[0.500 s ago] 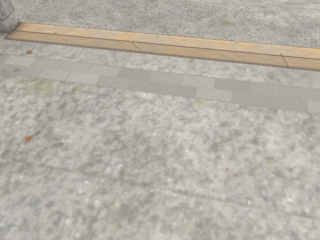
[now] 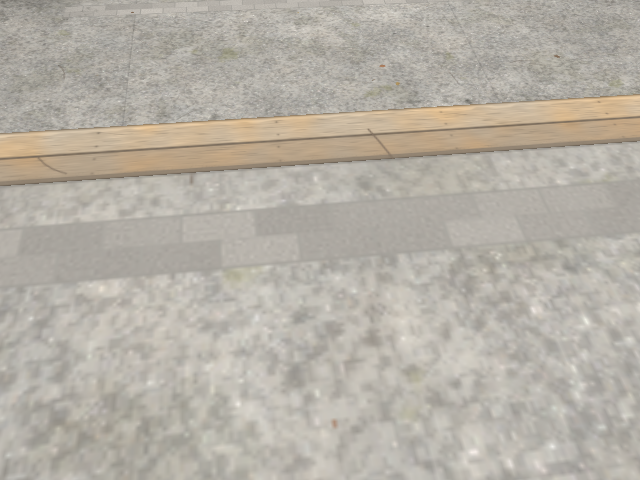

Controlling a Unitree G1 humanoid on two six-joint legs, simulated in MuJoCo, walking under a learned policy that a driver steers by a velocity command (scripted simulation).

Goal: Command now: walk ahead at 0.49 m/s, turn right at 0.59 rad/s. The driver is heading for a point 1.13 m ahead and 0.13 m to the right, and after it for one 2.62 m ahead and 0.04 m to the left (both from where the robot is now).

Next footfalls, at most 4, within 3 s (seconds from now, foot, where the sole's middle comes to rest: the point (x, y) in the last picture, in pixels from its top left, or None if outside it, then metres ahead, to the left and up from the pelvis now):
0.30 right None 0.31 -0.13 -0.78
0.84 left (353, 399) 0.66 -0.08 -0.78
1.38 right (435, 300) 0.92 -0.30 -0.78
1.86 left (340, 234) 1.14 -0.07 -0.78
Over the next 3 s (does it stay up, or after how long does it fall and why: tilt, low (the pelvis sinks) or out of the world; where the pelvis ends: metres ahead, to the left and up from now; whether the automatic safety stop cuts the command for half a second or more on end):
stays up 1.05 -0.16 0.00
